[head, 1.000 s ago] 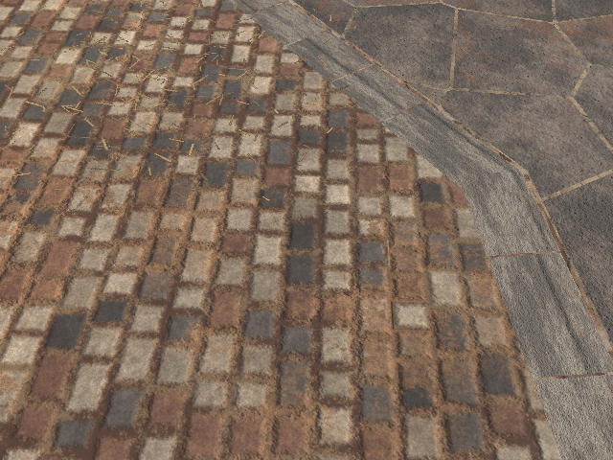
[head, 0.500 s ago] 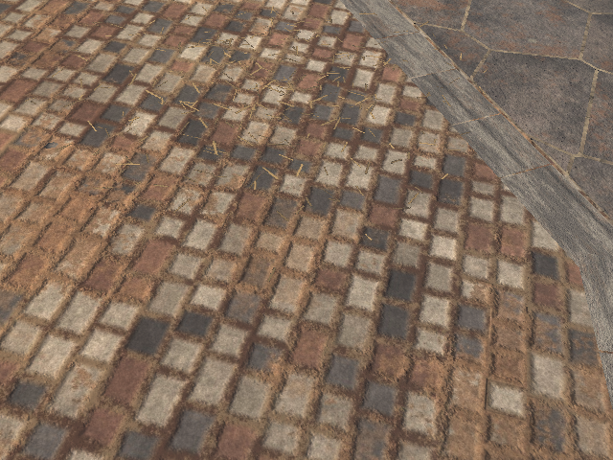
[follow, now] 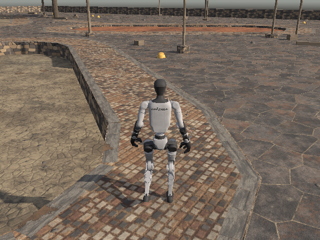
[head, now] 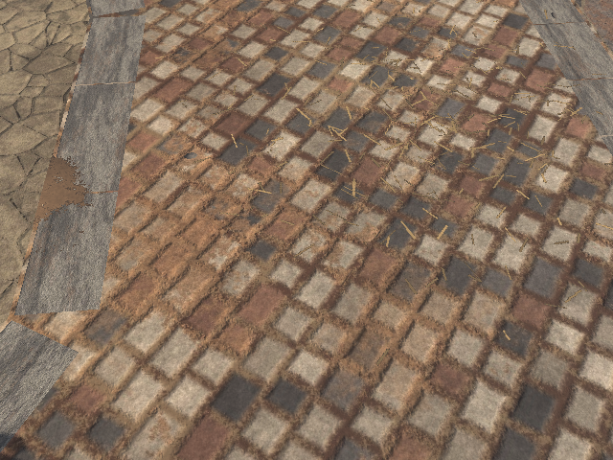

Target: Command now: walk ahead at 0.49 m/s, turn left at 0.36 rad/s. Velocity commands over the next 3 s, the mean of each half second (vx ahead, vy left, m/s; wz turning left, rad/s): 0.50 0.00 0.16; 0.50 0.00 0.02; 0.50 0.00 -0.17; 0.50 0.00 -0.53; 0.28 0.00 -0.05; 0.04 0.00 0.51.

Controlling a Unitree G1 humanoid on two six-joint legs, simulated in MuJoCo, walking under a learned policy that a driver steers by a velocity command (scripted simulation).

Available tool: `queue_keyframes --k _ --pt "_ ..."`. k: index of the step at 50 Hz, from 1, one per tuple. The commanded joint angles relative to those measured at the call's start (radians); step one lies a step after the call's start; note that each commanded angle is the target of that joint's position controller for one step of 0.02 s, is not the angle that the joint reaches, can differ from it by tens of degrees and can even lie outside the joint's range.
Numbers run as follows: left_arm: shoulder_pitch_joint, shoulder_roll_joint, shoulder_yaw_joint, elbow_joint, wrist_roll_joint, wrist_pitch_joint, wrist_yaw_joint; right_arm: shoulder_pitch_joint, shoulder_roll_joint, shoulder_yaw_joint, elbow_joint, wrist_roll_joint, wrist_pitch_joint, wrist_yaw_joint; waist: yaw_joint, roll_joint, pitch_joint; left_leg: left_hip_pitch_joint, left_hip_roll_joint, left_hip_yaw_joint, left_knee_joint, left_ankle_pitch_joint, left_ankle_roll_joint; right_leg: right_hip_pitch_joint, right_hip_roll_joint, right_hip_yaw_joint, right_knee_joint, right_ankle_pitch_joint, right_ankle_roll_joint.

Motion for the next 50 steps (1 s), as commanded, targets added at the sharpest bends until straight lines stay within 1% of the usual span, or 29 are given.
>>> queue_keyframes --k 1,5,9,13,15,16,17,18,19,20,21,22,23,24,26,27,30,34,37,40,42,43,44,45,46,47,48,49,50 --pt "0.055 0.078 0.019 -0.008 0.0 -0.013 -0.01 0.041 -0.023 -0.007 -0.068 0.002 -0.005 0.005 -0.007 -0.096 -0.046 -0.171 0.105 -0.028 -0.036 0.046 0.003 0.164 -0.273 0.299 -0.264 0.015 -0.194" --pt "0.082 0.138 0.035 0.023 -0.015 -0.015 -0.008 -0.081 -0.014 0.009 -0.123 -0.023 -0.008 0.009 0.001 -0.072 -0.011 -0.229 0.142 0.009 -0.262 0.174 -0.015 0.158 -0.282 0.208 -0.314 0.111 -0.218" --pt "0.125 0.17 0.037 0.042 -0.028 0.005 -0.004 -0.216 -0.016 0.02 -0.156 -0.016 -0.025 0.026 0.047 -0.087 0.005 -0.153 0.108 0.075 -0.506 0.344 -0.023 0.151 -0.237 0.102 -0.293 0.138 -0.173" --pt "0.194 0.19 0.037 0.077 -0.041 0.026 -0.006 -0.314 -0.046 0.015 -0.203 -0.004 -0.028 0.04 0.071 -0.11 0.023 -0.133 0.083 0.09 -0.623 0.304 -0.003 0.247 -0.288 0.12 -0.247 0.089 -0.145" --pt "0.187 0.202 0.038 0.084 -0.044 0.039 -0.003 -0.288 -0.068 0.005 -0.206 -0.006 -0.032 0.046 0.036 -0.119 0.01 -0.06 0.058 0.113 -0.679 0.258 0.025 0.278 -0.305 0.121 -0.183 0.141 -0.124" --pt "0.174 0.202 0.036 0.083 -0.043 0.045 -0.001 -0.211 -0.091 -0.01 -0.185 -0.012 -0.032 0.044 -0.014 -0.115 -0.03 0.061 0.026 0.139 -0.712 0.252 0.043 0.269 -0.281 0.092 -0.086 0.272 -0.102" --pt "0.18 0.173 0.025 0.082 -0.035 0.048 0.002 -0.057 -0.14 -0.038 -0.137 -0.016 -0.031 0.036 -0.08 -0.088 -0.12 0.268 0.015 0.138 -0.722 0.251 0.071 0.217 -0.226 0.04 0.109 0.371 -0.072" --pt "0.178 0.116 -0.001 0.048 -0.007 0.043 0.005 0.136 -0.234 -0.066 -0.107 -0.026 -0.025 0.023 -0.148 0.065 -0.269 0.553 0.227 -0.114 -0.727 0.266 0.143 0.014 -0.16 -0.023 0.463 0.134 -0.023" --pt "0.274 0.014 -0.029 0.032 -0.015 0.019 0.002 0.16 -0.299 -0.073 -0.101 -0.032 -0.022 0.028 -0.078 0.304 -0.346 0.777 0.404 -0.58 -0.883 0.078 0.286 -0.349 0.001 0.028 0.765 -0.419 0.019" --pt "0.23 0.128 -0.003 0.044 -0.039 0.003 -0.003 0.149 -0.2 -0.049 -0.105 -0.022 -0.028 0.034 -0.103 0.176 -0.302 0.735 0.392 -0.611 -0.928 0.012 0.268 -0.458 -0.053 0.141 0.886 -0.426 0.004" --pt "0.159 0.158 0.007 0.02 -0.054 -0.004 -0.007 0.079 -0.156 -0.034 -0.115 -0.019 -0.033 0.036 -0.083 0.131 -0.191 0.63 0.361 -0.458 -0.927 0.084 0.231 -0.501 -0.102 0.13 0.887 -0.328 -0.014" --pt "0.121 0.146 0.006 0.017 -0.043 -0.001 -0.002 0.007 -0.128 -0.025 -0.127 -0.02 -0.034 0.04 -0.053 0.053 -0.141 0.51 0.313 -0.339 -0.941 0.195 0.207 -0.456 -0.145 0.115 0.844 -0.237 -0.011" --pt "0.09 0.133 0.011 0.018 -0.022 0.009 0.004 -0.048 -0.091 -0.016 -0.132 -0.025 -0.034 0.047 -0.028 0.009 -0.085 0.408 0.255 -0.244 -0.977 0.271 0.177 -0.413 -0.171 0.113 0.784 -0.172 -0.012" --pt "0.125 0.117 0.011 0.016 -0.024 0.021 0.001 -0.068 -0.092 -0.016 -0.131 -0.031 -0.039 0.047 0.01 0.072 -0.092 0.352 0.253 -0.206 -1.006 0.321 0.187 -0.352 -0.19 0.123 0.754 -0.132 -0.004" --pt "0.137 0.094 0.009 0.024 -0.022 0.042 0.001 -0.06 -0.086 -0.018 -0.112 -0.026 -0.054 0.048 0.027 0.051 -0.076 0.302 0.23 -0.136 -1.047 0.41 0.2 -0.315 -0.19 0.116 0.711 -0.094 0.014" --pt "0.118 0.086 0.009 0.019 -0.021 0.049 0.004 -0.051 -0.097 -0.022 -0.101 -0.028 -0.057 0.044 0.032 0.032 -0.062 0.294 0.223 -0.109 -1.062 0.427 0.201 -0.331 -0.189 0.113 0.681 -0.066 0.02" --pt "0.01 0.071 0.007 -0.019 -0.009 0.052 0.005 0.007 -0.114 -0.027 -0.063 -0.025 -0.052 0.028 0.007 0.007 -0.02 0.326 0.218 -0.054 -1.082 0.489 0.194 -0.412 -0.184 0.11 0.518 0.065 0.038" --pt "-0.122 0.048 -0.002 -0.054 -0.015 0.042 -0.009 0.057 -0.132 -0.029 -0.027 -0.02 -0.042 0.014 -0.038 0.02 0.014 0.345 0.192 0.013 -1.102 0.423 0.16 -0.379 -0.15 0.078 0.286 0.236 0.032" --pt "-0.214 0.049 -0.006 -0.087 -0.022 0.035 -0.021 0.114 -0.141 -0.03 0.011 -0.015 -0.034 0.01 -0.071 0.022 0.045 0.409 0.214 0.017 -1.088 0.392 0.155 -0.381 -0.128 0.062 0.19 0.243 0.021" --pt "-0.268 0.057 -0.007 -0.12 -0.027 0.026 -0.04 0.137 -0.147 -0.033 0.041 -0.011 -0.02 0.004 -0.074 0.03 0.064 0.5 0.254 0.007 -1.04 0.429 0.145 -0.4 -0.117 0.063 0.132 0.166 -0.007" --pt "-0.25 0.072 -0.003 -0.125 -0.026 0.02 -0.049 0.125 -0.158 -0.038 0.049 -0.009 -0.012 0.0 -0.052 0.043 0.048 0.535 0.269 0.007 -0.991 0.521 0.128 -0.343 -0.099 0.048 0.103 0.096 -0.032" --pt "-0.21 0.089 0.005 -0.116 -0.025 0.018 -0.049 0.109 -0.167 -0.04 0.048 -0.01 -0.008 -0.001 -0.026 0.058 0.018 0.54 0.263 0.015 -0.943 0.656 0.117 -0.262 -0.073 0.026 0.097 0.063 -0.047" --pt "-0.119 0.112 0.019 -0.092 -0.022 0.018 -0.045 0.088 -0.174 -0.04 0.046 -0.011 -0.002 -0.002 0.028 0.067 -0.04 0.529 0.238 0.039 -0.838 0.832 0.101 -0.122 -0.035 -0.008 0.079 0.059 -0.068" --pt "0.049 0.159 0.044 -0.04 -0.02 0.019 -0.036 0.079 -0.155 -0.032 0.04 -0.016 0.003 -0.004 0.102 0.051 -0.145 0.454 0.185 0.078 -0.646 0.888 0.072 0.117 -0.028 -0.01 0.085 0.091 -0.099" --pt "0.239 0.24 0.065 -0.005 -0.009 0.024 -0.022 0.091 -0.121 -0.014 0.013 -0.036 0.0 -0.007 0.156 -0.076 -0.3 0.22 0.118 0.121 -0.313 0.567 0.035 0.443 -0.231 0.226 0.111 0.127 -0.168" --pt "0.275 0.28 0.071 0.013 -0.008 0.027 -0.03 0.236 0.02 0.023 0.019 -0.025 -0.023 0.008 0.073 -0.344 -0.428 -0.173 -0.068 0.056 0.007 -0.177 -0.022 0.754 -0.434 0.72 -0.021 -0.11 -0.323" --pt "0.254 0.185 0.047 0.007 -0.022 0.026 -0.028 0.16 -0.097 -0.001 0.028 -0.002 -0.045 0.012 0.117 -0.235 -0.372 -0.284 -0.021 -0.063 0.115 -0.208 -0.004 0.713 -0.41 0.761 -0.101 -0.22 -0.282" --pt "0.176 0.151 0.036 -0.006 -0.023 0.026 -0.024 0.057 -0.141 -0.015 -0.006 0.018 -0.057 0.015 0.103 -0.181 -0.222 -0.338 0.029 -0.033 0.112 -0.117 0.009 0.574 -0.381 0.606 -0.121 -0.176 -0.237" --pt "0.098 0.135 0.029 -0.021 -0.019 0.026 -0.023 0.003 -0.133 -0.013 -0.019 0.011 -0.059 0.008 0.068 -0.083 -0.144 -0.296 0.083 -0.002 0.062 -0.019 0.008 0.419 -0.348 0.494 -0.145 -0.062 -0.214"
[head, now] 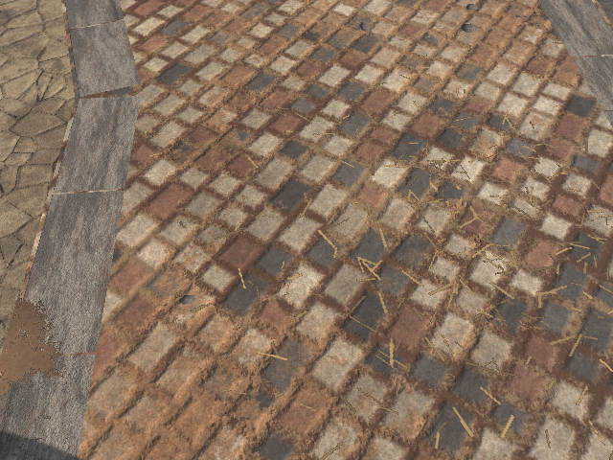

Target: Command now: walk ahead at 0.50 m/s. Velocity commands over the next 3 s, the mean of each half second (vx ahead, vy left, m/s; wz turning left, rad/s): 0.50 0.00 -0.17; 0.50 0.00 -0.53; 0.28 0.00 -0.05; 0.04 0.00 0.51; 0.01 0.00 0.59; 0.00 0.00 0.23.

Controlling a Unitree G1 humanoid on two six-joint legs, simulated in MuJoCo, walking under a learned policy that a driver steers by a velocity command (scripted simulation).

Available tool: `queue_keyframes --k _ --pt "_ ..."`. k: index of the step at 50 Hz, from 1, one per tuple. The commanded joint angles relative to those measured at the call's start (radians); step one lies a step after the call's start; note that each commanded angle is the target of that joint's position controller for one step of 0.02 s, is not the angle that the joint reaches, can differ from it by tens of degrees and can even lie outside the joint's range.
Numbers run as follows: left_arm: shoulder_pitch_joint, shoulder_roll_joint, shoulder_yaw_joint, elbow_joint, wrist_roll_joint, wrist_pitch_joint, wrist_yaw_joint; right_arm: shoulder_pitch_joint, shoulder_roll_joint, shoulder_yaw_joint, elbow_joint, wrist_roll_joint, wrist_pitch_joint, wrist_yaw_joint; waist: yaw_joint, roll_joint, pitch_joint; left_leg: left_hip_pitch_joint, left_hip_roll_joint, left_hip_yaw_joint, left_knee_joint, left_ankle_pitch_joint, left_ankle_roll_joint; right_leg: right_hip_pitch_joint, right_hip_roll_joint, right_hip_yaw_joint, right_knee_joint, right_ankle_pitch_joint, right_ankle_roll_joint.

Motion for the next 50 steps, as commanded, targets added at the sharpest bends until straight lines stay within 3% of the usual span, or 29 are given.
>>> queue_keyframes --k 1,2,5,11,17,20,21,22,23,24,25,26,27,28,29,30,32,35,39,44,46,47,48,49,50 --pt "0.121 0.112 0.031 -0.013 0.008 -0.004 0.006 -0.077 -0.129 -0.032 -0.104 -0.006 -0.037 -0.008 0.064 -0.037 -0.093 -0.433 0.114 -0.035 0.13 0.135 0.013 0.412 -0.299 0.425 -0.306 0.056 -0.181" --pt "0.105 0.095 0.025 -0.011 0.019 -0.008 0.004 -0.053 -0.115 -0.034 -0.101 -0.01 -0.025 -0.008 0.03 -0.064 -0.088 -0.367 0.139 -0.044 0.098 0.17 0.012 0.343 -0.272 0.373 -0.333 0.102 -0.175" --pt "0.12 0.107 0.03 0.014 0.012 -0.021 0.005 -0.036 -0.071 -0.031 -0.097 -0.013 0.005 -0.012 0.003 -0.074 -0.055 -0.342 0.156 -0.026 0.012 0.215 -0.01 0.26 -0.246 0.274 -0.4 0.174 -0.189" --pt "0.22 0.14 0.036 0.059 0.0 -0.003 0.033 -0.253 -0.05 -0.025 -0.162 -0.026 -0.001 -0.008 0.059 -0.054 0.004 -0.43 0.139 0.005 -0.32 0.501 -0.042 0.299 -0.199 0.173 -0.428 0.237 -0.151" --pt "0.323 0.158 0.04 0.099 -0.015 0.023 0.046 -0.441 -0.048 -0.017 -0.22 -0.011 -0.029 0.023 0.115 -0.069 0.04 -0.384 0.07 0.017 -0.565 0.526 -0.049 0.395 -0.226 0.222 -0.354 0.171 -0.142" --pt "0.308 0.177 0.051 0.099 -0.017 0.036 0.057 -0.41 -0.09 -0.029 -0.221 -0.009 -0.045 0.033 0.071 -0.104 0.018 -0.277 0.05 0.006 -0.626 0.441 -0.026 0.429 -0.258 0.279 -0.277 0.199 -0.117" --pt "0.288 0.182 0.054 0.094 -0.017 0.039 0.058 -0.349 -0.109 -0.038 -0.206 -0.009 -0.049 0.031 0.032 -0.115 -0.011 -0.18 0.035 0.022 -0.649 0.415 -0.01 0.419 -0.248 0.279 -0.22 0.268 -0.104" --pt "0.275 0.164 0.047 0.086 -0.012 0.041 0.057 -0.219 -0.148 -0.06 -0.168 -0.013 -0.052 0.023 -0.029 -0.101 -0.092 0.013 0.029 0.033 -0.666 0.411 0.019 0.379 -0.193 0.247 -0.083 0.353 -0.077" --pt "0.254 0.111 0.028 0.055 0.003 0.038 0.055 -0.039 -0.212 -0.079 -0.14 -0.032 -0.054 0.012 -0.105 -0.033 -0.247 0.309 0.174 -0.099 -0.616 0.413 0.083 0.213 -0.125 0.2 0.193 0.215 -0.039" --pt "0.375 -0.003 -0.003 0.027 -0.006 0.02 0.053 0.046 -0.301 -0.101 -0.121 -0.042 -0.041 0.008 -0.063 0.24 -0.395 0.679 0.424 -0.504 -0.67 0.298 0.224 -0.176 0.029 0.098 0.553 -0.265 0.031" --pt "0.372 0.071 0.011 0.037 -0.029 0.008 0.051 0.05 -0.209 -0.078 -0.124 -0.036 -0.037 0.009 -0.078 0.256 -0.421 0.665 0.444 -0.67 -0.763 0.152 0.247 -0.297 -0.005 0.202 0.715 -0.432 0.033" --pt "0.291 0.149 0.034 0.02 -0.044 0.008 0.052 -0.02 -0.14 -0.058 -0.135 -0.029 -0.036 0.007 -0.077 0.168 -0.262 0.537 0.406 -0.507 -0.781 0.136 0.195 -0.354 -0.054 0.205 0.758 -0.358 0.027" --pt "0.24 0.145 0.038 0.012 -0.039 0.013 0.055 -0.084 -0.11 -0.047 -0.139 -0.029 -0.034 0.006 -0.053 0.105 -0.176 0.398 0.363 -0.371 -0.806 0.196 0.162 -0.33 -0.1 0.178 0.739 -0.271 0.029" --pt "0.214 0.131 0.042 0.005 -0.027 0.021 0.056 -0.136 -0.082 -0.039 -0.134 -0.03 -0.034 0.009 -0.027 0.082 -0.107 0.276 0.324 -0.279 -0.846 0.256 0.147 -0.295 -0.126 0.171 0.691 -0.214 0.032" --pt "0.224 0.113 0.047 0.004 -0.023 0.035 0.055 -0.168 -0.064 -0.033 -0.131 -0.036 -0.037 0.011 0.004 0.097 -0.067 0.19 0.291 -0.199 -0.888 0.286 0.133 -0.244 -0.151 0.175 0.654 -0.172 0.032" --pt "0.237 0.088 0.045 -0.001 -0.025 0.048 0.051 -0.185 -0.071 -0.038 -0.124 -0.038 -0.04 0.012 0.023 0.12 -0.049 0.131 0.286 -0.152 -0.919 0.316 0.139 -0.204 -0.161 0.167 0.637 -0.152 0.037" --pt "0.222 0.062 0.043 -0.019 -0.023 0.068 0.048 -0.192 -0.088 -0.047 -0.109 -0.036 -0.049 0.011 0.037 0.094 -0.021 0.091 0.285 -0.068 -0.957 0.395 0.152 -0.209 -0.171 0.161 0.601 -0.11 0.047" --pt "0.161 0.059 0.045 -0.052 -0.015 0.078 0.045 -0.172 -0.118 -0.059 -0.085 -0.038 -0.049 0.001 0.032 0.055 -0.002 0.115 0.286 0.032 -0.976 0.47 0.156 -0.262 -0.172 0.166 0.481 0.011 0.057" --pt "0.035 0.045 0.035 -0.094 -0.012 0.068 0.017 -0.15 -0.153 -0.068 -0.07 -0.033 -0.036 -0.011 -0.008 0.039 0.024 0.149 0.269 0.153 -0.98 0.484 0.13 -0.231 -0.155 0.105 0.262 0.174 0.047" --pt "-0.093 0.058 0.034 -0.163 -0.013 0.071 -0.008 -0.09 -0.193 -0.083 -0.041 -0.008 -0.008 -0.012 -0.042 0.037 0.067 0.293 0.313 0.21 -0.929 0.515 0.103 -0.245 -0.133 0.042 0.127 0.09 0.01" --pt "-0.079 0.08 0.044 -0.178 -0.011 0.074 -0.013 -0.099 -0.218 -0.09 -0.04 0.001 0.006 -0.013 -0.014 0.058 0.044 0.334 0.319 0.239 -0.835 0.746 0.084 -0.178 -0.09 -0.006 0.105 -0.01 -0.025" --pt "-0.029 0.1 0.056 -0.173 -0.01 0.077 -0.013 -0.109 -0.232 -0.094 -0.043 0.007 0.013 -0.015 0.021 0.075 0.001 0.34 0.312 0.258 -0.739 0.929 0.072 -0.09 -0.049 -0.041 0.102 -0.059 -0.046" --pt "0.098 0.133 0.079 -0.142 -0.014 0.079 -0.01 -0.128 -0.236 -0.094 -0.047 0.012 0.022 -0.015 0.099 0.066 -0.067 0.31 0.283 0.291 -0.561 1.055 0.051 0.08 0.005 -0.075 0.051 -0.04 -0.076" --pt "0.281 0.203 0.118 -0.088 -0.017 0.083 0.005 -0.118 -0.21 -0.083 -0.052 0.004 0.024 -0.018 0.179 0.026 -0.163 0.165 0.237 0.311 -0.31 0.98 0.011 0.367 0.039 -0.046 0.013 0.006 -0.116" --pt "0.355 0.319 0.145 -0.071 -0.024 0.089 0.026 -0.086 -0.102 -0.049 -0.092 -0.043 0.014 -0.016 0.148 -0.206 -0.216 -0.21 0.135 0.309 0.055 0.31 -0.05 0.653 -0.2 0.362 -0.034 -0.015 -0.218"
Over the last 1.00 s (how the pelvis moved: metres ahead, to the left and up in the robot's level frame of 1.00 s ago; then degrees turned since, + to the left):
0.54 0.04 -0.01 3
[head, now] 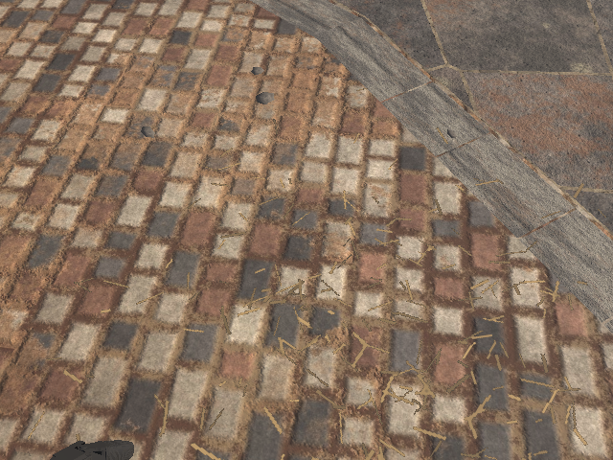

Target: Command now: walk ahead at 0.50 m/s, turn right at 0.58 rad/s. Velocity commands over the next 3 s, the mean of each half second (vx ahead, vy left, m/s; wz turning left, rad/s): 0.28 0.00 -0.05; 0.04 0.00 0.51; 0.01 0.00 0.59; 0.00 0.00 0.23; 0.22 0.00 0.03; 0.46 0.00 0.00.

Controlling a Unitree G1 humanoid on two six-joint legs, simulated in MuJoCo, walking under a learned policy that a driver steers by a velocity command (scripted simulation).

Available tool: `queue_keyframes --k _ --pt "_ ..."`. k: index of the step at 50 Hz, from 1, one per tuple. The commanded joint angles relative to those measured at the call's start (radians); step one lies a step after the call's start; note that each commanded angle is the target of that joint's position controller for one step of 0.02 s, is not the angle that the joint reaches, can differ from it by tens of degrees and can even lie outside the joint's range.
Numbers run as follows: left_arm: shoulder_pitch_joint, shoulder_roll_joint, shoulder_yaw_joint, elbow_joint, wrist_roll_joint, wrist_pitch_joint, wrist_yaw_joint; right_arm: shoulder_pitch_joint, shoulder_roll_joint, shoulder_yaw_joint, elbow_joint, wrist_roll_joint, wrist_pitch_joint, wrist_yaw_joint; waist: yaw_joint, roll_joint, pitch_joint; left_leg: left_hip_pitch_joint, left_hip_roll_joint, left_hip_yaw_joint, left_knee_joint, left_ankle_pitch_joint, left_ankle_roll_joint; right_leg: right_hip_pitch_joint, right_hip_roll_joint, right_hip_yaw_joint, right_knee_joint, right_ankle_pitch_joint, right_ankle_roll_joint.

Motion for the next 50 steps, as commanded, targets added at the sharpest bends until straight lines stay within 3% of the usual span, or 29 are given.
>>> queue_keyframes --k 1,2,3,4,5,6,9,14,17,20,22,23,24,25,26,27,28,29,31,33,36,41,44,45,46,47,48,49,50 --pt "0.357 0.336 0.1 0.0 0.001 -0.014 0.019 0.002 -0.031 0.023 -0.15 -0.022 -0.057 0.007 0.115 -0.25 -0.403 -0.739 -0.158 -0.265 0.793 -0.175 0.026 0.898 -0.328 0.903 -0.307 -0.228 -0.344" --pt "0.351 0.239 0.072 0.003 0.006 -0.03 0.008 -0.127 -0.122 0.002 -0.172 0.022 -0.085 0.018 0.17 -0.105 -0.333 -0.852 -0.105 -0.359 0.83 -0.097 0.049 0.869 -0.312 0.823 -0.363 -0.216 -0.279" --pt "0.313 0.2 0.059 0.007 0.006 -0.042 0.008 -0.156 -0.123 0.004 -0.182 0.03 -0.099 0.021 0.146 -0.09 -0.222 -0.872 -0.063 -0.346 0.767 -0.003 0.076 0.752 -0.277 0.669 -0.351 -0.143 -0.238" --pt "0.238 0.17 0.05 -0.006 0.004 -0.045 0.01 -0.149 -0.114 0.003 -0.163 0.006 -0.103 0.011 0.098 -0.007 -0.164 -0.802 -0.019 -0.351 0.681 0.073 0.079 0.605 -0.229 0.554 -0.344 -0.048 -0.198" --pt "0.163 0.119 0.031 -0.022 0.015 -0.044 0.014 -0.125 -0.122 -0.004 -0.14 -0.011 -0.091 0.005 0.056 -0.002 -0.117 -0.725 0.013 -0.342 0.611 0.126 0.075 0.488 -0.199 0.442 -0.355 0.138 -0.165" --pt "0.134 0.111 0.025 -0.035 0.031 -0.046 0.02 -0.091 -0.123 -0.006 -0.13 -0.011 -0.074 0.009 0.028 -0.045 -0.117 -0.648 0.026 -0.341 0.593 0.142 0.063 0.407 -0.198 0.392 -0.36 0.321 -0.169" --pt "0.145 0.122 0.024 -0.006 0.034 -0.057 0.034 -0.052 -0.077 0.001 -0.103 -0.019 -0.039 0.009 0.007 -0.024 -0.118 -0.578 0.007 -0.301 0.494 0.21 0.029 0.328 -0.161 0.22 -0.368 0.65 -0.152" --pt "0.159 0.12 0.014 0.039 0.041 -0.05 0.06 -0.167 -0.033 0.026 -0.124 -0.01 -0.033 0.023 0.059 -0.053 -0.1 -0.523 -0.03 -0.276 0.139 0.535 0.038 0.341 -0.111 0.053 -0.389 0.62 -0.073" --pt "0.162 0.129 0.014 0.072 0.048 -0.045 0.065 -0.2 -0.053 0.023 -0.14 -0.003 -0.031 0.037 0.08 -0.06 -0.088 -0.514 -0.055 -0.288 0.055 0.567 0.052 0.409 -0.155 0.046 -0.381 0.569 -0.074" --pt "0.142 0.142 0.021 0.087 0.033 -0.02 0.077 -0.218 -0.086 0.01 -0.173 -0.012 -0.029 0.055 0.077 -0.065 -0.061 -0.588 -0.072 -0.278 0.026 0.398 0.081 0.507 -0.204 0.061 -0.288 0.604 -0.076" --pt "0.116 0.148 0.025 0.079 0.019 0.001 0.092 -0.162 -0.098 0.002 -0.176 -0.017 -0.029 0.068 0.046 -0.068 -0.077 -0.546 -0.105 -0.243 -0.013 0.318 0.107 0.53 -0.207 0.06 -0.164 0.695 -0.056" --pt "0.101 0.147 0.025 0.071 0.013 0.01 0.1 -0.08 -0.114 -0.01 -0.159 -0.017 -0.031 0.069 0.004 -0.049 -0.113 -0.437 -0.134 -0.228 -0.092 0.394 0.133 0.509 -0.17 0.034 -0.041 0.722 -0.022" --pt "0.122 0.146 0.023 0.057 0.024 0.009 0.106 0.0 -0.184 -0.033 -0.155 -0.023 -0.032 0.059 -0.021 0.046 -0.187 -0.251 -0.07 -0.356 -0.125 0.762 0.191 0.406 -0.088 -0.009 0.172 0.556 0.044" --pt "0.167 0.094 0.007 0.022 0.06 0.0 0.095 0.028 -0.261 -0.047 -0.171 -0.032 -0.026 0.043 0.024 0.252 -0.267 0.011 0.146 -0.669 -0.102 1.192 0.351 0.1 0.088 -0.031 0.515 -0.127 0.125" --pt "0.196 0.069 -0.007 0.022 0.052 -0.008 0.078 0.041 -0.216 -0.029 -0.18 -0.046 -0.019 0.038 0.019 0.285 -0.414 0.147 0.251 -0.911 -0.167 1.11 0.488 -0.066 0.162 0.135 0.709 -0.55 0.142" --pt "0.171 0.118 0.002 0.031 0.022 -0.007 0.066 -0.025 -0.172 -0.022 -0.212 -0.032 -0.011 0.036 0.011 0.165 -0.376 0.082 0.215 -0.837 -0.189 0.886 0.449 -0.107 0.091 0.205 0.76 -0.501 0.131" --pt "0.123 0.125 0.006 0.024 0.014 0.003 0.066 -0.089 -0.139 -0.014 -0.234 -0.013 0.0 0.029 0.022 0.08 -0.279 -0.024 0.165 -0.746 -0.213 0.703 0.394 -0.134 0.055 0.186 0.727 -0.429 0.132" --pt "0.094 0.124 0.01 0.026 0.023 0.015 0.074 -0.126 -0.117 -0.006 -0.244 0.0 0.014 0.024 0.035 0.012 -0.197 -0.148 0.127 -0.687 -0.249 0.562 0.349 -0.127 0.024 0.171 0.642 -0.385 0.136" --pt "0.083 0.11 0.013 0.014 0.032 0.034 0.085 -0.16 -0.128 -0.009 -0.26 -0.011 0.036 0.012 0.064 0.073 -0.138 -0.306 0.045 -0.632 -0.295 0.394 0.302 -0.031 0.02 0.141 0.466 -0.31 0.146" --pt "0.106 0.082 0.006 0.021 0.029 0.032 0.091 -0.145 -0.15 -0.02 -0.27 -0.022 0.047 0.001 0.06 0.134 -0.154 -0.318 0.016 -0.611 -0.297 0.402 0.299 0.017 0.041 0.126 0.342 -0.284 0.165" --pt "0.099 0.081 0.004 0.022 0.027 0.025 0.095 -0.14 -0.169 -0.032 -0.286 -0.011 0.055 -0.015 0.043 0.141 -0.195 -0.306 0.011 -0.631 -0.282 0.335 0.288 0.059 0.045 0.142 0.218 -0.215 0.182" --pt "0.086 0.098 0.012 0.014 0.019 0.004 0.082 -0.149 -0.164 -0.034 -0.309 -0.01 0.078 -0.018 0.026 0.18 -0.179 -0.291 0.004 -0.728 -0.266 0.215 0.261 0.106 0.057 0.152 0.054 -0.197 0.169" --pt "0.163 0.109 0.024 0.036 0.016 -0.015 0.068 -0.165 -0.15 -0.029 -0.324 0.004 0.093 -0.023 0.072 0.176 -0.167 -0.331 -0.047 -0.73 -0.198 0.225 0.21 0.263 0.047 0.13 -0.208 -0.072 0.126" --pt "0.197 0.169 0.04 0.037 0.031 -0.016 0.071 -0.143 -0.114 -0.019 -0.33 0.002 0.095 -0.024 0.068 0.088 -0.177 -0.425 -0.103 -0.67 -0.086 0.114 0.16 0.367 -0.099 0.242 -0.279 -0.069 0.075" --pt "0.167 0.262 0.059 0.029 0.058 -0.003 0.078 -0.132 -0.071 -0.01 -0.36 0.004 0.088 -0.019 0.019 -0.209 -0.129 -0.631 -0.27 -0.452 0.134 -0.083 0.1 0.401 -0.304 0.487 -0.342 0.044 -0.058" --pt "0.138 0.226 0.052 0.006 0.086 -0.006 0.076 -0.136 -0.143 -0.031 -0.364 -0.013 0.071 -0.012 0.035 -0.27 -0.127 -0.664 -0.233 -0.42 0.388 -0.162 0.056 0.329 -0.412 0.609 -0.364 0.135 -0.165" --pt "0.08 0.169 0.036 -0.022 0.076 -0.009 0.082 -0.107 -0.189 -0.049 -0.337 -0.008 0.071 -0.007 0.016 -0.175 -0.122 -0.65 -0.204 -0.44 0.512 -0.099 0.042 0.315 -0.369 0.515 -0.339 0.166 -0.15" --pt "0.037 0.137 0.028 -0.031 0.057 -0.009 0.086 -0.077 -0.18 -0.053 -0.307 -0.003 0.081 -0.008 0.0 -0.119 -0.105 -0.65 -0.198 -0.421 0.566 -0.04 0.024 0.315 -0.296 0.398 -0.313 0.176 -0.096" --pt "0.026 0.123 0.023 -0.036 0.04 -0.007 0.09 -0.063 -0.157 -0.049 -0.293 -0.006 0.093 -0.012 0.006 -0.103 -0.099 -0.671 -0.192 -0.409 0.62 0.011 0.007 0.339 -0.254 0.331 -0.298 0.179 -0.067"
Over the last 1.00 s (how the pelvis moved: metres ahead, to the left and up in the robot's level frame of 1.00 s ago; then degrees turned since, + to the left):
0.50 -0.05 -0.01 -25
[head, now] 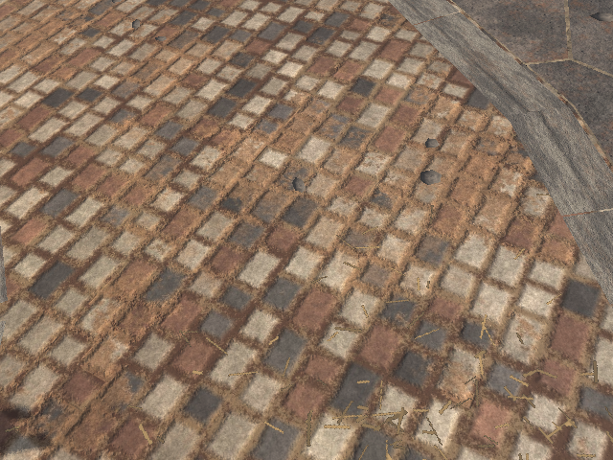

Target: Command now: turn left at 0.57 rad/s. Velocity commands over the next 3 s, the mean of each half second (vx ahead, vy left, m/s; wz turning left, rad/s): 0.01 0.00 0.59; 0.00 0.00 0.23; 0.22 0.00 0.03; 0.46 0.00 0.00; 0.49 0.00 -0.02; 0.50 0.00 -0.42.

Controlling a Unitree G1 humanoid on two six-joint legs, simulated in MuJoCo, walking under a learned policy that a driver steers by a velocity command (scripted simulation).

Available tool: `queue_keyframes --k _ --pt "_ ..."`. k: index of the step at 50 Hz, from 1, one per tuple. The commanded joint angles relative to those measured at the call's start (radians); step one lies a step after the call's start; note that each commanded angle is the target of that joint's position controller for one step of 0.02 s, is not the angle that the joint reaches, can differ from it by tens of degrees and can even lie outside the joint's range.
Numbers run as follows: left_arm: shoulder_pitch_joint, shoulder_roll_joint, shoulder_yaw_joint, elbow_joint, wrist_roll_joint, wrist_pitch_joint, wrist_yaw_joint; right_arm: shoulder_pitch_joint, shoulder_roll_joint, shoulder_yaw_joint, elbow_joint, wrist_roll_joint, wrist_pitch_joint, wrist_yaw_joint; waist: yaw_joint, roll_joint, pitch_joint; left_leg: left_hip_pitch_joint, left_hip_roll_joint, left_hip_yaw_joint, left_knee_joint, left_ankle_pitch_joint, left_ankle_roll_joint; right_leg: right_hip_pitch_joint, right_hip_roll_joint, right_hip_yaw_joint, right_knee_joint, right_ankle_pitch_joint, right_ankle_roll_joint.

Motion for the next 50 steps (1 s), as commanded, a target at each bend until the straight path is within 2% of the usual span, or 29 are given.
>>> queue_keyframes --k 1,3,6,9,11,13,14,15,16,17,18,19,20,21,22,25,29,32,34,36,37,38,39,40,41,42,44,46,50 --pt "-0.105 0.116 0.021 -0.106 -0.02 -0.014 0.014 0.075 -0.095 -0.038 -0.031 0.001 0.009 -0.002 -0.036 -0.16 -0.049 -0.123 0.064 0.011 0.282 0.021 -0.051 0.138 -0.254 0.187 -0.16 0.333 -0.171" --pt "-0.064 0.126 0.023 -0.099 -0.014 -0.003 0.019 0.023 -0.064 -0.025 -0.062 0.012 0.011 0.003 -0.006 -0.182 -0.039 -0.135 0.081 0.065 0.221 0.065 -0.071 0.172 -0.229 0.112 -0.167 0.365 -0.182" --pt "-0.005 0.158 0.036 -0.088 -0.013 0.011 0.025 -0.05 -0.042 -0.012 -0.109 0.013 0.009 0.012 0.043 -0.219 -0.065 -0.125 0.124 0.092 0.065 0.06 -0.09 0.273 -0.266 0.092 -0.157 0.398 -0.207" --pt "-0.024 0.197 0.052 -0.094 -0.02 0.016 0.016 -0.057 -0.034 -0.004 -0.128 0.009 0.009 0.026 0.047 -0.237 -0.083 0.008 0.148 0.142 -0.083 0.038 -0.073 0.235 -0.292 0.043 -0.153 0.423 -0.21" --pt "-0.033 0.208 0.057 -0.094 -0.029 0.015 0.006 -0.046 -0.049 -0.01 -0.131 0.01 0.014 0.033 0.044 -0.247 -0.085 0.08 0.14 0.178 -0.168 0.044 -0.054 0.214 -0.303 0.021 -0.143 0.426 -0.206" --pt "-0.038 0.213 0.061 -0.089 -0.043 0.012 -0.002 -0.031 -0.056 -0.017 -0.134 0.012 0.02 0.041 0.032 -0.249 -0.081 0.134 0.134 0.194 -0.279 0.077 -0.023 0.214 -0.316 0.011 -0.111 0.419 -0.19" --pt "-0.053 0.213 0.061 -0.087 -0.053 0.011 -0.004 -0.004 -0.053 -0.02 -0.127 0.012 0.022 0.045 0.009 -0.24 -0.082 0.188 0.124 0.209 -0.377 0.141 0.002 0.202 -0.311 -0.008 -0.076 0.408 -0.168" --pt "-0.054 0.2 0.058 -0.08 -0.063 0.009 -0.005 0.039 -0.054 -0.026 -0.111 0.011 0.022 0.044 -0.015 -0.221 -0.09 0.277 0.102 0.222 -0.497 0.237 0.033 0.168 -0.292 -0.042 -0.017 0.366 -0.129" --pt "0.003 0.163 0.05 -0.056 -0.055 0.004 -0.01 0.082 -0.089 -0.041 -0.099 0.009 0.02 0.035 -0.021 -0.133 -0.11 0.427 0.114 0.16 -0.58 0.385 0.069 0.07 -0.249 -0.107 0.097 0.254 -0.058" --pt "0.005 0.097 0.027 -0.088 -0.002 0.002 -0.017 0.122 -0.214 -0.071 -0.115 0.005 0.014 0.018 -0.007 0.167 -0.137 0.632 0.367 -0.18 -0.572 0.79 0.166 -0.214 -0.135 -0.198 0.407 -0.182 0.045" --pt "-0.091 0.098 0.023 -0.139 0.004 -0.002 -0.008 0.109 -0.242 -0.066 -0.132 -0.031 -0.007 0.025 -0.045 0.266 -0.154 0.579 0.53 -0.398 -0.58 0.899 0.377 -0.395 -0.014 -0.077 0.619 -0.461 0.084" --pt "-0.133 0.149 0.037 -0.139 -0.014 -0.001 -0.004 0.114 -0.19 -0.052 -0.127 -0.037 -0.028 0.032 -0.079 0.145 -0.163 0.558 0.488 -0.332 -0.597 0.834 0.385 -0.397 -0.035 0.009 0.723 -0.429 0.08" --pt "-0.131 0.154 0.041 -0.133 -0.027 0.002 -0.001 0.071 -0.163 -0.041 -0.115 -0.028 -0.04 0.028 -0.045 0.116 -0.125 0.523 0.427 -0.247 -0.59 0.773 0.327 -0.401 -0.047 0.026 0.728 -0.344 0.069" --pt "-0.113 0.15 0.044 -0.113 -0.022 0.005 0.006 0.026 -0.142 -0.036 -0.118 -0.011 -0.04 0.022 -0.023 0.066 -0.109 0.5 0.373 -0.198 -0.586 0.708 0.276 -0.399 -0.055 0.033 0.69 -0.271 0.07" --pt "-0.103 0.159 0.047 -0.111 -0.015 0.008 0.012 -0.01 -0.128 -0.029 -0.121 0.004 -0.035 0.015 -0.006 0.076 -0.1 0.469 0.349 -0.178 -0.588 0.7 0.255 -0.378 -0.055 0.036 0.66 -0.218 0.076" --pt "-0.061 0.13 0.04 -0.094 -0.023 0.007 0.003 -0.023 -0.123 -0.022 -0.122 -0.008 -0.026 0.001 0.013 0.085 -0.133 0.432 0.316 -0.151 -0.593 0.696 0.255 -0.296 -0.019 0.017 0.596 -0.134 0.092" --pt "-0.09 0.097 0.02 -0.096 -0.026 0.011 -0.005 -0.012 -0.121 -0.018 -0.106 -0.011 -0.022 -0.007 -0.015 0.098 -0.131 0.407 0.31 -0.161 -0.588 0.57 0.251 -0.206 -0.021 0.013 0.392 -0.11 0.094" --pt "-0.1 0.106 0.019 -0.105 -0.032 0.009 -0.014 -0.015 -0.123 -0.013 -0.096 -0.018 -0.018 0.002 -0.032 0.113 -0.104 0.345 0.315 -0.197 -0.589 0.478 0.257 -0.119 -0.018 0.004 0.291 -0.13 0.079" --pt "-0.097 0.109 0.019 -0.11 -0.035 0.005 -0.02 -0.018 -0.113 -0.004 -0.087 -0.017 -0.017 0.009 -0.034 0.114 -0.087 0.333 0.316 -0.228 -0.578 0.451 0.254 -0.077 -0.014 0.0 0.215 -0.136 0.066" --pt "-0.059 0.089 0.014 -0.101 -0.033 -0.004 -0.029 -0.046 -0.087 0.01 -0.081 -0.009 -0.017 0.011 0.003 0.097 -0.08 0.306 0.289 -0.227 -0.545 0.435 0.224 0.03 -0.006 -0.015 0.026 -0.028 0.044" --pt "-0.041 0.081 0.01 -0.097 -0.022 -0.011 -0.033 -0.033 -0.063 0.02 -0.071 -0.007 -0.02 0.011 0.019 0.074 -0.08 0.276 0.26 -0.217 -0.535 0.392 0.183 0.118 -0.015 -0.007 -0.105 0.11 0.027" --pt "-0.025 0.123 0.015 -0.104 -0.003 -0.015 -0.03 0.006 -0.033 0.03 -0.062 -0.021 -0.028 0.01 0.001 0.002 -0.103 0.228 0.21 -0.181 -0.485 0.283 0.121 0.214 -0.111 0.083 -0.12 0.267 -0.003" --pt "-0.061 0.192 0.025 -0.108 0.005 -0.015 -0.027 0.075 -0.024 0.029 -0.055 -0.032 -0.038 0.014 -0.079 -0.179 -0.097 0.192 0.102 -0.057 -0.418 0.122 0.064 0.201 -0.213 0.184 -0.1 0.379 -0.085" --pt "-0.095 0.125 0.008 -0.108 0.003 -0.017 -0.03 0.055 -0.037 0.028 -0.052 -0.038 -0.038 0.01 -0.07 -0.236 -0.099 0.275 0.109 -0.013 -0.43 0.083 0.022 0.088 -0.247 0.232 -0.14 0.257 -0.158" --pt "-0.126 0.087 -0.005 -0.118 -0.001 -0.021 -0.034 0.027 -0.057 0.022 -0.048 -0.037 -0.035 0.008 -0.061 -0.215 -0.073 0.315 0.121 -0.009 -0.451 0.142 0.011 0.059 -0.2 0.199 -0.146 0.141 -0.136" --pt "-0.118 0.088 -0.004 -0.115 -0.003 -0.023 -0.035 0.001 -0.055 0.02 -0.042 -0.036 -0.03 0.006 -0.04 -0.193 -0.064 0.318 0.114 -0.007 -0.454 0.182 0.014 0.057 -0.152 0.155 -0.138 0.064 -0.094" --pt "-0.1 0.101 -0.006 -0.111 -0.008 -0.033 -0.033 -0.004 -0.044 0.02 -0.041 -0.034 -0.018 0.007 -0.028 -0.17 -0.031 0.316 0.123 -0.024 -0.473 0.235 0.028 0.044 -0.119 0.114 -0.127 0.006 -0.054" --pt "-0.074 0.097 -0.009 -0.108 -0.009 -0.034 -0.029 0.004 -0.033 0.021 -0.029 -0.027 -0.021 0.01 -0.016 -0.125 -0.019 0.303 0.127 -0.032 -0.485 0.256 0.04 0.056 -0.094 0.084 -0.103 0.003 -0.039" --pt "-0.056 0.083 -0.016 -0.112 -0.013 -0.029 -0.024 0.017 -0.017 0.021 -0.007 -0.025 -0.031 0.009 -0.002 -0.062 -0.029 0.295 0.133 -0.042 -0.493 0.299 0.034 0.088 -0.076 0.063 -0.069 0.04 -0.042"
Over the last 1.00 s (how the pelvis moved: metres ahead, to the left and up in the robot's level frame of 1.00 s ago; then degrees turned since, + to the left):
0.29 -0.04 0.02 19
